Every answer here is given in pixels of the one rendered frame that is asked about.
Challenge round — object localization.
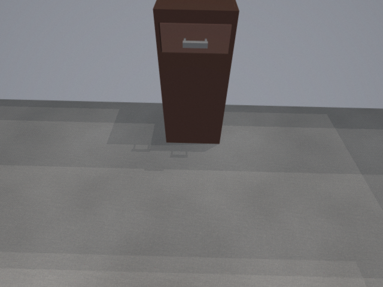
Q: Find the handle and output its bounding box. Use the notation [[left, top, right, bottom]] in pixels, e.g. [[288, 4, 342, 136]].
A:
[[183, 38, 208, 48]]

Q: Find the drawer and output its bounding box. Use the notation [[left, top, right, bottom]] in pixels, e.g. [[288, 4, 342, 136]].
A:
[[160, 23, 232, 54]]

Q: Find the cabinet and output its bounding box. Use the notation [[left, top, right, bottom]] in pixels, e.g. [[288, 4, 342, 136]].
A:
[[153, 0, 239, 144]]

